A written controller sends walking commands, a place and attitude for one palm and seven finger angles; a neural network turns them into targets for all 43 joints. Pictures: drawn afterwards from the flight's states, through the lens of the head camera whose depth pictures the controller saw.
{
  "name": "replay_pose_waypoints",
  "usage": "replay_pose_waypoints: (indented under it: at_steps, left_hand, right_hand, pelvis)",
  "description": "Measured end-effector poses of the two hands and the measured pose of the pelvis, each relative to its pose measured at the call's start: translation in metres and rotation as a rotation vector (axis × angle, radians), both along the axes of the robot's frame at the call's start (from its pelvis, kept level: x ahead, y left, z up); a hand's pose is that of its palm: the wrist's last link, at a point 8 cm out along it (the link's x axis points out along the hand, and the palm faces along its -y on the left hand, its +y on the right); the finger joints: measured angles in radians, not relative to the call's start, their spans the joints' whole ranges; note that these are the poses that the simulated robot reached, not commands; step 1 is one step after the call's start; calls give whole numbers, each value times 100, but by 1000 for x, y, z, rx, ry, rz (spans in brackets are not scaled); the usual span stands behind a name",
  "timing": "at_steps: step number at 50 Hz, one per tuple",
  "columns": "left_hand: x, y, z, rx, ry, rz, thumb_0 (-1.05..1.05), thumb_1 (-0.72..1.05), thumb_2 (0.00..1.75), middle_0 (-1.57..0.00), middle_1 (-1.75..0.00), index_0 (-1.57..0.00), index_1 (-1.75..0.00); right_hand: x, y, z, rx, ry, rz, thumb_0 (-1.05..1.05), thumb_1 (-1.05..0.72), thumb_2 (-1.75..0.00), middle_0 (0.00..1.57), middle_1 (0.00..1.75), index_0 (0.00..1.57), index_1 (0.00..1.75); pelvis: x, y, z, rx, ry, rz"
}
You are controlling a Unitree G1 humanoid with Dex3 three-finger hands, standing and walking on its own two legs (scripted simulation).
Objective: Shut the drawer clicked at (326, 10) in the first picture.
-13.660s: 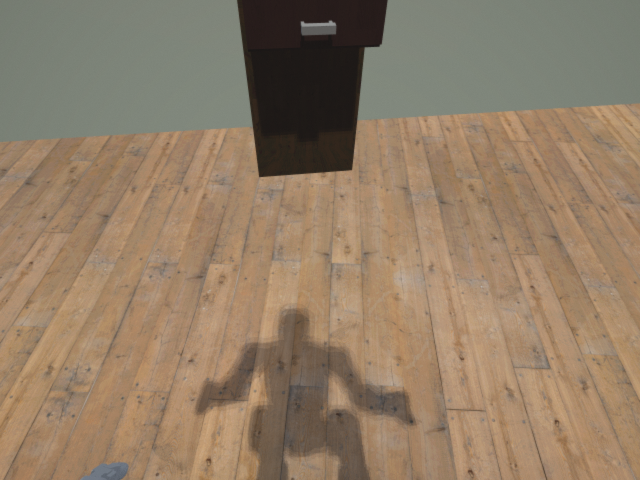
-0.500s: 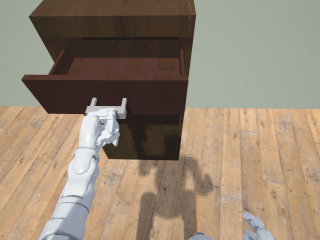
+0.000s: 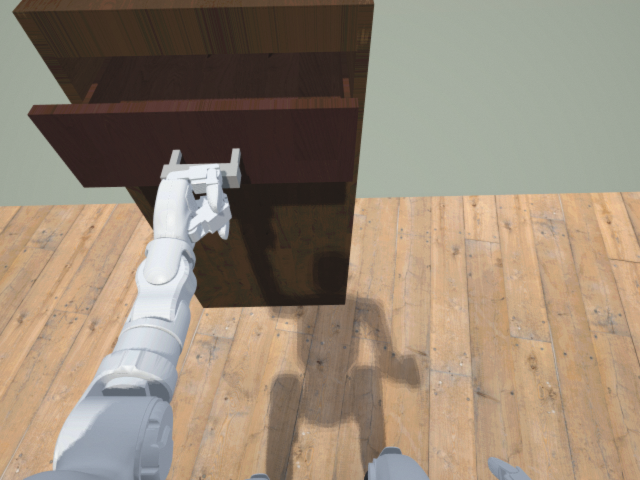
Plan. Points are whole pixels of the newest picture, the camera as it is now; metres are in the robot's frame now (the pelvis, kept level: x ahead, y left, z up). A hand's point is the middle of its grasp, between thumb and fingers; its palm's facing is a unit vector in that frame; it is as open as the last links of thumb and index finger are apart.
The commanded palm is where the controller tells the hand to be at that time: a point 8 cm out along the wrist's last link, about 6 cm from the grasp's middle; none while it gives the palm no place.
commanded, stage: push the drawer shut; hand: left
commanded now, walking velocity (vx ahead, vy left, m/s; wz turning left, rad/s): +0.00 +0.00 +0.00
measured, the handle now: (204, 165) +0.51 +0.15 +0.08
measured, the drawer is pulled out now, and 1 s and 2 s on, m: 0.12 0.00 0.00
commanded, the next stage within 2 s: pull the fist back off the drawer in 1.36 s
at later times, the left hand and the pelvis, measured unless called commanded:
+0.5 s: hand (229, 174) +0.49 +0.12 +0.08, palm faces -0.02 -1.00 -0.04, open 3.1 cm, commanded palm +0.48 +0.17 +0.08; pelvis -0.01 +0.00 -0.01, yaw -1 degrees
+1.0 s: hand (234, 142) +0.56 +0.11 +0.08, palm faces -0.02 -1.00 -0.03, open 3.0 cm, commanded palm +0.55 +0.17 +0.08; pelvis +0.00 +0.01 -0.02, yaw -1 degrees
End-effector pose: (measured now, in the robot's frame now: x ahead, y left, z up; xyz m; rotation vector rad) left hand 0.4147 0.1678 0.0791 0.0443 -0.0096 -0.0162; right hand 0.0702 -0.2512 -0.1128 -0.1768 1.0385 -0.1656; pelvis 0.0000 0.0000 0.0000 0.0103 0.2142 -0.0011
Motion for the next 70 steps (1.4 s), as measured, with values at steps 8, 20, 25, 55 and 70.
replay_pose_waypoints:
  at_steps: [8, 20, 25, 55, 70]
  left_hand:
    - [17, -1, 0, -4, -1, 1, 0, 88, 95, -140, -160, -140, -160]
    - [47, 1, 0, -4, 13, -4, -1, 85, 94, -140, -160, -140, -160]
    - [60, 2, 0, -6, 13, -5, -1, 85, 94, -140, -160, -140, -160]
    - [125, 5, -3, -8, 39, -2, -7, 78, 98, -140, -160, -140, -160]
    - [127, 9, 1, 3, 42, 7, -3, 70, 101, -140, -160, -140, -160]
  right_hand:
    - [-29, -3, -3, -7, 81, -32, 1, -91, -90, 20, 30, 20, 30]
    - [-59, -7, -6, -28, 168, -56, 1, -91, -90, 20, 30, 20, 30]
    - [-69, -6, -7, -34, 201, -63, 1, -91, -90, 20, 30, 20, 30]
    - [-116, 10, -3, -40, 426, -100, 0, -91, -90, 20, 30, 20, 30]
    - [-129, 11, -2, -73, 416, -85, 0, -91, -90, 20, 30, 20, 30]
  pelvis:
    - [-1, 0, -2, -1, 18, -7]
    - [-6, 1, -7, -5, 59, -8]
    - [-7, 2, -9, -7, 83, -8]
    - [4, 10, -19, -36, 187, 5]
    - [-11, 12, -24, -51, 201, 25]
